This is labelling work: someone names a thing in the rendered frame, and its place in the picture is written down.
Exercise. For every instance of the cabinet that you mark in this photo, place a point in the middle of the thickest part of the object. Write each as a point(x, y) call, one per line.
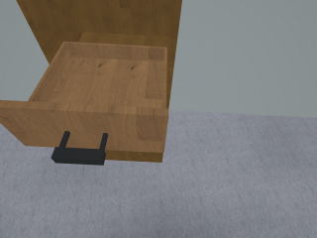
point(149, 23)

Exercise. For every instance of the drawer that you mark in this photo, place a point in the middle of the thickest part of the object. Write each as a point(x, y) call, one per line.
point(90, 89)

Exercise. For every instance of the handle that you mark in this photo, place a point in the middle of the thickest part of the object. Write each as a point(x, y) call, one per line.
point(79, 156)

